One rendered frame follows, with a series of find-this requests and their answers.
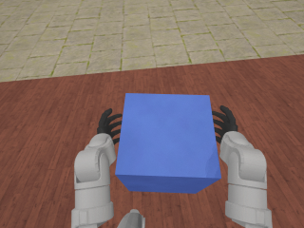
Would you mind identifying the carton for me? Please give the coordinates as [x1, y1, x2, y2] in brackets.
[115, 93, 221, 194]

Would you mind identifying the right robot forearm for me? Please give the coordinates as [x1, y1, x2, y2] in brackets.
[219, 131, 273, 228]

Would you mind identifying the left robot forearm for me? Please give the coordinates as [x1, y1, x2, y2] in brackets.
[71, 133, 117, 228]

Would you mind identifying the left robot shin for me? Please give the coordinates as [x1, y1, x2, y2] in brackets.
[129, 209, 140, 213]

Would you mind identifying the right robot hand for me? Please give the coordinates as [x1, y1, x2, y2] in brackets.
[212, 105, 238, 143]

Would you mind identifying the left robot thigh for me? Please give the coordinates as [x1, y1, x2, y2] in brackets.
[117, 212, 145, 228]

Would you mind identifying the left robot hand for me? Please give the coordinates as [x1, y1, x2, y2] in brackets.
[97, 108, 123, 144]

